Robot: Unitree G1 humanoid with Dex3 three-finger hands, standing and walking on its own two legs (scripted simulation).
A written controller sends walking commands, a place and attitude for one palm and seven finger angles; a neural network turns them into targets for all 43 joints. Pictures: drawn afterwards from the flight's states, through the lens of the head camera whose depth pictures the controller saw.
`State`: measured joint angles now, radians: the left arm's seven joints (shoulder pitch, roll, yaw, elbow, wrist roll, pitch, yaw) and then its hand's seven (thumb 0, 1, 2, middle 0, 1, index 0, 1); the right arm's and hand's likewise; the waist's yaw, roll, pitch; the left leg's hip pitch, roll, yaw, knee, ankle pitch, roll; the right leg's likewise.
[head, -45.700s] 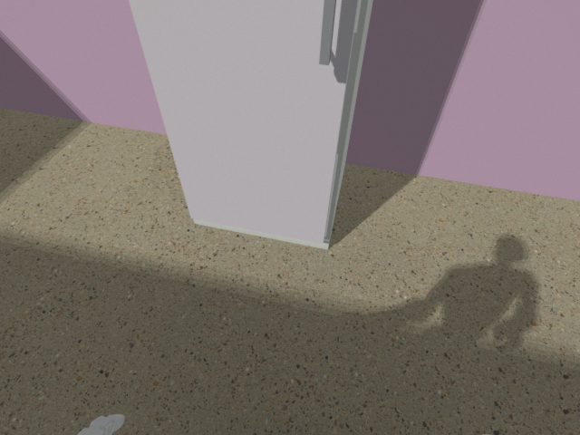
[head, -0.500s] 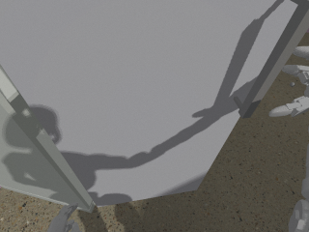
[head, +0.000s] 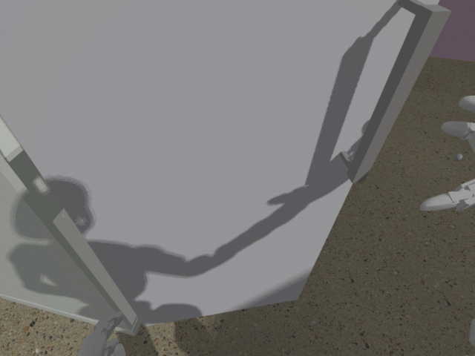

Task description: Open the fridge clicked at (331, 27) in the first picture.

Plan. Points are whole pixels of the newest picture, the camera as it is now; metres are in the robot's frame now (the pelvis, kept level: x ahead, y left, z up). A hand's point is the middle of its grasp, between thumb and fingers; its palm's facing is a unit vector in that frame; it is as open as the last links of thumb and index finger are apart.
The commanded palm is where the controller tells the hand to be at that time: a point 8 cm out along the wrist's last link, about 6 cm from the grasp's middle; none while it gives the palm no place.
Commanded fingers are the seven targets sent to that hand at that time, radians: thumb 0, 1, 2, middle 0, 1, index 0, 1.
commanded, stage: slip the hand off the handle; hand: right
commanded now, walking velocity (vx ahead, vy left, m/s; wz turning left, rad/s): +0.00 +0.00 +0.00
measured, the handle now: (377, 104) +0.44 -0.18 +0.24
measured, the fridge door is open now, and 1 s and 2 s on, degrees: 67 67 67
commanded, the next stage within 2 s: draw the hand back to the body in 0.38 s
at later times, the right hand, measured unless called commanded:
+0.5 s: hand out of the picture +0.27 -0.27 +0.23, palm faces +0.27 +0.95 -0.17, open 14.7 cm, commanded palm +0.24 -0.31 +0.23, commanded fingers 0.00 0.55 -0.20 0.25 1.15 0.25 1.15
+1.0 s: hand out of the picture +0.22 -0.27 +0.19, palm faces +0.18 +0.98 -0.08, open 14.6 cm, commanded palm +0.18 -0.30 +0.21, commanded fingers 0.00 0.33 -0.31 0.24 1.02 0.24 1.02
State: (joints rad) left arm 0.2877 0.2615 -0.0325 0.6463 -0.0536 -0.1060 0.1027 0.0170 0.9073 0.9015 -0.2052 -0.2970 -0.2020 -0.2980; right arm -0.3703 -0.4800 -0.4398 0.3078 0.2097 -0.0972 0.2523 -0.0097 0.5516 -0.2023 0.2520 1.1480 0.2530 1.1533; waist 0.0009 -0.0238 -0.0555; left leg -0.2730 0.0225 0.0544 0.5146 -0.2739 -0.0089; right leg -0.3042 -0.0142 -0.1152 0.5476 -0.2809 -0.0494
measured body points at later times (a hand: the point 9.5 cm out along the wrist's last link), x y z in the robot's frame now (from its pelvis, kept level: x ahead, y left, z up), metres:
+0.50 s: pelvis +0.00 +0.01 +0.00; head -0.02 +0.02 +0.45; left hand +0.20 +0.23 -0.07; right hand +0.25 -0.32 +0.24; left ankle +0.00 +0.13 -0.73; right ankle +0.01 -0.08 -0.73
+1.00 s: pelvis -0.01 +0.02 +0.00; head -0.06 +0.05 +0.45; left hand +0.21 +0.24 -0.05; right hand +0.21 -0.32 +0.19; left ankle +0.00 +0.13 -0.73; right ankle +0.01 -0.08 -0.73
